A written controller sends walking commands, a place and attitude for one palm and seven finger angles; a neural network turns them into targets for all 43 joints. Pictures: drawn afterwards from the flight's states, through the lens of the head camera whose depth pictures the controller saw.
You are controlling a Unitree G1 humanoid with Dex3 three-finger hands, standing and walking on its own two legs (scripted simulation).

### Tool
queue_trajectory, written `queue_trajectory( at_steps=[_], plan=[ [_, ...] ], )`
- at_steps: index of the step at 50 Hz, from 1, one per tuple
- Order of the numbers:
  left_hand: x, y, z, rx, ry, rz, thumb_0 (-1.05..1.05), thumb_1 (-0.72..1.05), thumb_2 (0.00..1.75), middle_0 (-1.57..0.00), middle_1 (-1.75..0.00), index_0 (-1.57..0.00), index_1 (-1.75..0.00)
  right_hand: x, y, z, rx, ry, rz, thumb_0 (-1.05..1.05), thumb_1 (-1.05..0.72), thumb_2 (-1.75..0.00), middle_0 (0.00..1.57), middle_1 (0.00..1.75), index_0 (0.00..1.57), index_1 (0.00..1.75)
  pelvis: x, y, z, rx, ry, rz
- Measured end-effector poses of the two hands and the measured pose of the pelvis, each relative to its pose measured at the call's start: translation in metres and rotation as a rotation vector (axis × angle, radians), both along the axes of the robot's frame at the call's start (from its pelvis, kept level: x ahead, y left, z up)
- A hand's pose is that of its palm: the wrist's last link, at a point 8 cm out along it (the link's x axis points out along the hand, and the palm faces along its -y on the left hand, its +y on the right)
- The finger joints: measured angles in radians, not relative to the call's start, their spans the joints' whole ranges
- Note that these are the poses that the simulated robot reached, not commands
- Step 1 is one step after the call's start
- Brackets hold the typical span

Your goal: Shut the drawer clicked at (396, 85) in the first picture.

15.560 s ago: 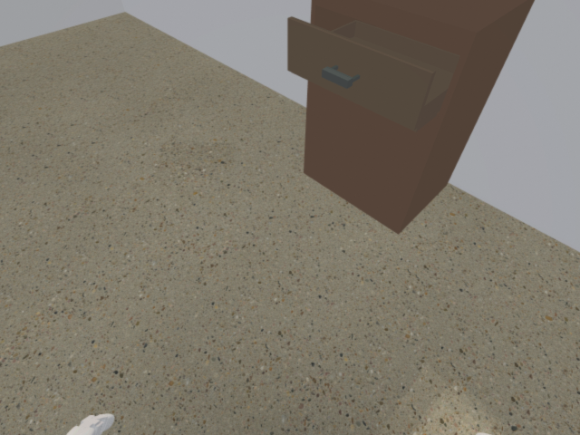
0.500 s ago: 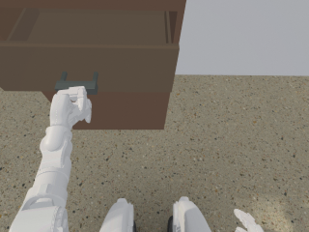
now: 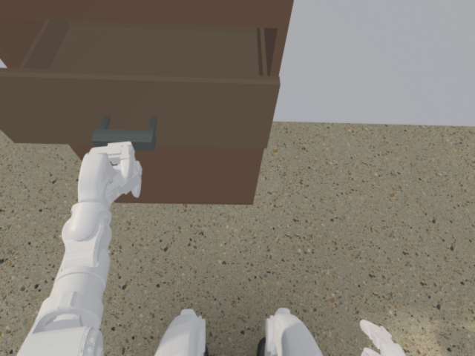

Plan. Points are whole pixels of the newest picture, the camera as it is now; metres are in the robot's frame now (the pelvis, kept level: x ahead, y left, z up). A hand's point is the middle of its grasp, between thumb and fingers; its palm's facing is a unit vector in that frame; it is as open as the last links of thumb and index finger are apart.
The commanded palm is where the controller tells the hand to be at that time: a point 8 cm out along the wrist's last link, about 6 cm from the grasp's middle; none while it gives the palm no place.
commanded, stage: push the drawer shut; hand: left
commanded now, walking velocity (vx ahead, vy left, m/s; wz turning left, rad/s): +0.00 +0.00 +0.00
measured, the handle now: (127, 130) +0.49 +0.21 +0.03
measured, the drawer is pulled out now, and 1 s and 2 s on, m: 0.15 0.04 0.00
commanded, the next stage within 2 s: pull the fist back off the drawer in 1.58 s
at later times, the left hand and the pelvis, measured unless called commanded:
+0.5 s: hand (140, 149) +0.45 +0.18 +0.03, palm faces +0.00 -1.00 -0.04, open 3.2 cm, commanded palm +0.45 +0.22 +0.04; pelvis -0.02 +0.00 -0.02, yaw +0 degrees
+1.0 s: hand (145, 121) +0.52 +0.18 +0.04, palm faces +0.00 -1.00 -0.04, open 3.3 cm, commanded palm +0.52 +0.21 +0.04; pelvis -0.02 +0.00 -0.03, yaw -1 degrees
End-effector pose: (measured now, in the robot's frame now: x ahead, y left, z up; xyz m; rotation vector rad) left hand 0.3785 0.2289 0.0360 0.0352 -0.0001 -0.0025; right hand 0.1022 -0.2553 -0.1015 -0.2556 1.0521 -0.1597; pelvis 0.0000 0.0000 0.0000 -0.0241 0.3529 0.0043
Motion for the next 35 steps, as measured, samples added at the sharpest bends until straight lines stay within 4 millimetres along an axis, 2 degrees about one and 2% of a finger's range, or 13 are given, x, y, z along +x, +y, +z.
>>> queue_trajectory(
  at_steps=[5,11,21,35],
  plan=[
    [0.015,0.004,-0.001,0.002,-0.005,0.003,0.02,0.9,0.91,-1.4,-1.6,-1.4,-1.6,0.0,0.0,-0.004,-0.012,0.005,0.01,0.01,-0.9,-0.9,0.21,0.3,0.2,0.3,-0.003,0.0,-0.004,-0.006,0.009,0.008],
    [0.024,0.007,-0.002,0.002,0.0,-0.007,-0.01,0.86,0.93,-1.4,-1.6,-1.4,-1.6,-0.011,0.001,-0.012,-0.015,0.044,0.012,0.01,-0.9,-0.9,0.21,0.3,0.2,0.3,-0.007,0.001,-0.008,-0.01,0.022,0.014],
    [0.046,0.005,-0.001,0.002,0.009,0.002,-0.01,0.85,0.96,-1.4,-1.6,-1.4,-1.6,-0.048,-0.001,-0.02,-0.021,0.129,-0.012,0.01,-0.9,-0.9,0.21,0.3,0.2,0.3,-0.015,0.002,-0.014,-0.017,0.041,0.017],
    [0.08,0.001,0.001,0.005,0.011,0.006,0.02,0.88,0.99,-1.4,-1.6,-1.4,-1.6,-0.097,-0.008,-0.021,-0.048,0.237,-0.06,0.01,-0.9,-0.9,0.21,0.3,0.2,0.3,-0.023,0.002,-0.021,-0.025,0.073,0.011]
  ],
)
